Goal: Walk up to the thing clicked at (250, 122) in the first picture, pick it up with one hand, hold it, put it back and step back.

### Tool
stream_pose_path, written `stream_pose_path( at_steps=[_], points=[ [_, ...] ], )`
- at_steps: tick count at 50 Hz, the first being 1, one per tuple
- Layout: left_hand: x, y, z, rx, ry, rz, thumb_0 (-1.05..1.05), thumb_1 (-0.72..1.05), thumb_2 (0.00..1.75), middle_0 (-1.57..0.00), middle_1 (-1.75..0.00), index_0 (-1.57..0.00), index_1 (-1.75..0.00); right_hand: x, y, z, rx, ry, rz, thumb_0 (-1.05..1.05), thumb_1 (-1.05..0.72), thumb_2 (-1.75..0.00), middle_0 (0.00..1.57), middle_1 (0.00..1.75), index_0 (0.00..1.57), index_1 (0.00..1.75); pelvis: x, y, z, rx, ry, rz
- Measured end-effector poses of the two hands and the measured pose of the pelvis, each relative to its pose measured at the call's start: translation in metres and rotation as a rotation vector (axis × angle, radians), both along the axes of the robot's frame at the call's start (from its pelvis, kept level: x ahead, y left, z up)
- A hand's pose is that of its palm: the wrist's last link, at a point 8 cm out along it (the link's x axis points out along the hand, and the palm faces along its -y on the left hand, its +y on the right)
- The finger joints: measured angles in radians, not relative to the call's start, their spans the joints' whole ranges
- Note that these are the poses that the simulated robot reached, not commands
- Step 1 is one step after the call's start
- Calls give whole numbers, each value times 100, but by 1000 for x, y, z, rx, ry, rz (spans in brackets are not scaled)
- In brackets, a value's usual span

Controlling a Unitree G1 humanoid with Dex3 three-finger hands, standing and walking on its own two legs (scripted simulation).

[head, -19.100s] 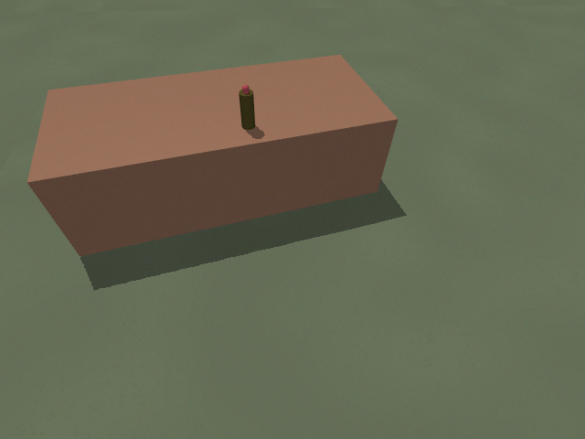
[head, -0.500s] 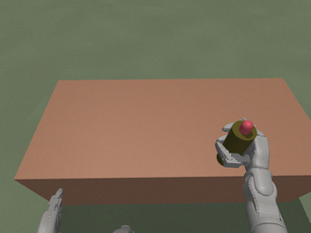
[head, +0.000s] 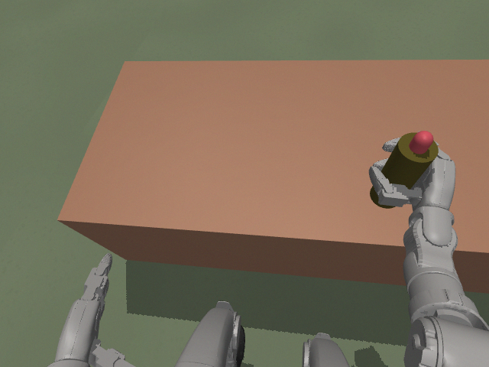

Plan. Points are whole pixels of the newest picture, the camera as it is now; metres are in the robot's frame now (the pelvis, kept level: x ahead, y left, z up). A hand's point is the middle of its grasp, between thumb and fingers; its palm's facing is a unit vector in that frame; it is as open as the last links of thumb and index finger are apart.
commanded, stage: crouch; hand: right
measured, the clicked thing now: (402, 169) +0.45 -0.18 +0.02
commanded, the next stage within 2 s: lower in 0.68 s
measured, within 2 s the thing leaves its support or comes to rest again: rests again in 1.86 s
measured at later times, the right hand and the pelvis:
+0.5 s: hand (380, 171) +0.49 -0.17 -0.06, palm faces +0.14 +0.99 +0.00, open 7.3 cm; pelvis -0.01 +0.00 -0.05, yaw +0 degrees
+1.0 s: hand (372, 176) +0.50 -0.17 -0.10, palm faces +0.13 +0.99 +0.01, open 7.3 cm; pelvis -0.02 +0.00 -0.07, yaw +1 degrees
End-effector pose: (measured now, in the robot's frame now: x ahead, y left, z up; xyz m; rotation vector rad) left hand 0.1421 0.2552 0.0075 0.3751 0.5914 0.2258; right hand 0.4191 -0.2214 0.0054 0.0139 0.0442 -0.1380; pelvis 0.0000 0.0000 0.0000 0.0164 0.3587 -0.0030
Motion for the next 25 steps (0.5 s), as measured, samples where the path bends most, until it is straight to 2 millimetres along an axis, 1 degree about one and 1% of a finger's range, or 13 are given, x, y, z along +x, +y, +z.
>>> stream_pose_path(
  at_steps=[4,11,15,22,25],
  points=[
    [-2,1,-2,24,-5,-8,-1,-52,5,-6,-6,-7,-5,10,0,-12,-3,10,8,-1,10,-117,90,109,90,110,-2,-3,-10,6,25,2],
    [-2,7,4,98,-27,-26,-1,-52,5,-6,-5,-7,-5,22,-2,-36,5,12,3,-1,10,-117,90,109,90,109,-5,-3,-25,13,66,1],
    [-3,7,0,116,-25,-30,-1,-52,5,-6,-5,-7,-5,28,-3,-47,-1,9,6,-1,10,-117,90,109,90,110,-7,-3,-33,18,88,-2],
    [-5,5,-6,123,-31,-33,-1,-52,4,-6,-5,-7,-5,39,-2,-58,-8,6,0,-1,10,-117,90,109,90,110,-8,-2,-44,26,112,-4],
    [-6,6,-5,131,-34,-34,-1,-52,4,-6,-5,-7,-5,42,-2,-61,-10,10,-1,-1,10,-117,90,109,90,110,-9,-2,-47,27,119,-5]
  ],
)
